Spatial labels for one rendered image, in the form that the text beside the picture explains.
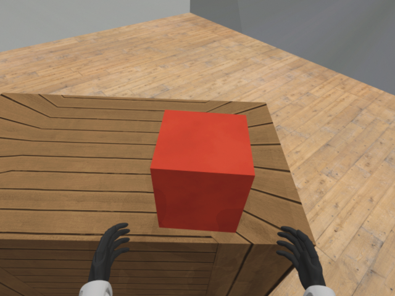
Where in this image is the carton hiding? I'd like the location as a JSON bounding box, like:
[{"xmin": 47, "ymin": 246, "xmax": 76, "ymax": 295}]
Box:
[{"xmin": 150, "ymin": 110, "xmax": 255, "ymax": 233}]

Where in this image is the pedestal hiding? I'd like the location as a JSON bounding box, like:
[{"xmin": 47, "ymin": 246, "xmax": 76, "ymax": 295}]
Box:
[{"xmin": 0, "ymin": 92, "xmax": 316, "ymax": 296}]

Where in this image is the right robot hand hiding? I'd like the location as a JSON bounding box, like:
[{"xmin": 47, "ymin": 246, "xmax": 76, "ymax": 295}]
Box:
[{"xmin": 276, "ymin": 226, "xmax": 326, "ymax": 290}]

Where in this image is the left robot hand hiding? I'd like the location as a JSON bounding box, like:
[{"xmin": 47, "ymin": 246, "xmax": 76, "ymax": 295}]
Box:
[{"xmin": 88, "ymin": 223, "xmax": 130, "ymax": 282}]

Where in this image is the left robot forearm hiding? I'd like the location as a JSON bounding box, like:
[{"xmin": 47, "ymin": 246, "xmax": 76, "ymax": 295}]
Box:
[{"xmin": 79, "ymin": 280, "xmax": 112, "ymax": 296}]

